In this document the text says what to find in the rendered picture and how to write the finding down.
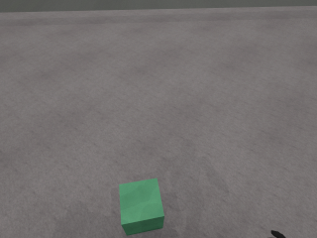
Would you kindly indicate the carton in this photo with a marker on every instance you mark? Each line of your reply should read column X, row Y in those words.
column 140, row 206

